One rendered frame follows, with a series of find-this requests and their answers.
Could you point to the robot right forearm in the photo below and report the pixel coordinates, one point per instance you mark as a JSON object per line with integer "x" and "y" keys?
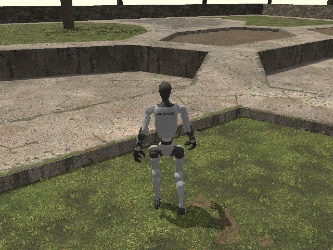
{"x": 191, "y": 135}

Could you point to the robot torso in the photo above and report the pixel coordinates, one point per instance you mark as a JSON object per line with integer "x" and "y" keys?
{"x": 166, "y": 126}

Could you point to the left robot hand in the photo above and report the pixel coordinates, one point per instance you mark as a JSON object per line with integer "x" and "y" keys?
{"x": 136, "y": 155}

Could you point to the left robot upper arm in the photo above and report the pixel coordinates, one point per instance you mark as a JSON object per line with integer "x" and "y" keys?
{"x": 146, "y": 119}

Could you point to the right robot upper arm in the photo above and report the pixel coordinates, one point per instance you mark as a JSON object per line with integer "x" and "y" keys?
{"x": 184, "y": 116}

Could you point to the robot left forearm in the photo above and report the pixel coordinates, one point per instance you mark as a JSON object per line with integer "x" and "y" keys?
{"x": 140, "y": 140}

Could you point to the right robot foot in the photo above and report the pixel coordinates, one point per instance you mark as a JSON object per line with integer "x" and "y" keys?
{"x": 181, "y": 210}

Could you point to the right robot hand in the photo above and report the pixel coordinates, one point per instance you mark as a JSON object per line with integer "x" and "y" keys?
{"x": 193, "y": 144}

